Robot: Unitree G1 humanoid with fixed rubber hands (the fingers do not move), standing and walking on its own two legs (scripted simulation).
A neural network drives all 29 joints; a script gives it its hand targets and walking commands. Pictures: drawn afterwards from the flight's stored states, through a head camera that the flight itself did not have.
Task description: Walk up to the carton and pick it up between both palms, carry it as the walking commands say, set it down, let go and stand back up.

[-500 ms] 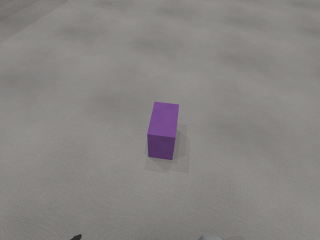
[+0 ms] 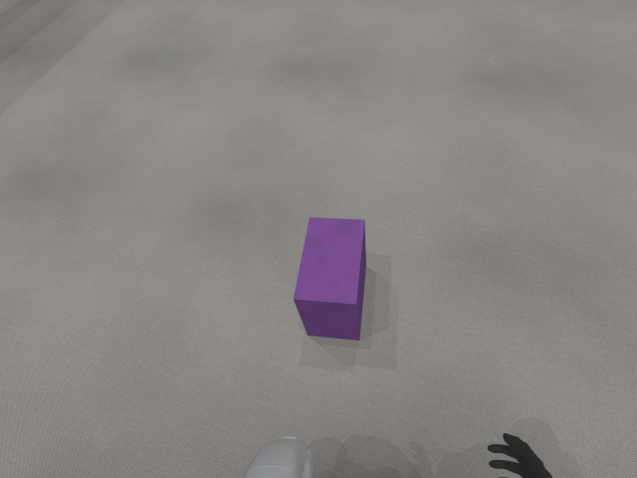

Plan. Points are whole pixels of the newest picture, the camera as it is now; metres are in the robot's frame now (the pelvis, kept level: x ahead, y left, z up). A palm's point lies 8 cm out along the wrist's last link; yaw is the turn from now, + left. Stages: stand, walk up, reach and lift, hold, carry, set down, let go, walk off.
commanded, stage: walk up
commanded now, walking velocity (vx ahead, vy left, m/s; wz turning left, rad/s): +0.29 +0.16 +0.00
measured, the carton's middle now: (335, 280) +0.69 +0.06 -0.63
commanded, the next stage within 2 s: none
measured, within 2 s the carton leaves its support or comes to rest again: neither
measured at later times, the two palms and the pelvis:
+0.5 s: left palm (123, 443) +0.17 +0.34 -0.13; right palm (504, 477) +0.13 -0.18 -0.10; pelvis +0.10 +0.08 +0.01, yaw -1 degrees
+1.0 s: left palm (170, 459) +0.15 +0.25 -0.10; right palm (518, 399) +0.23 -0.23 -0.14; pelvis +0.15 +0.00 +0.01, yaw +0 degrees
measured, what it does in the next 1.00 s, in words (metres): walks ahead: left foot, then right foot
